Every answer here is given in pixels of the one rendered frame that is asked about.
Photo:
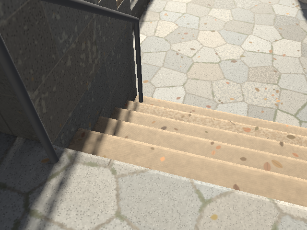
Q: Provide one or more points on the stairs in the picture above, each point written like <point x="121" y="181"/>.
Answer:
<point x="242" y="153"/>

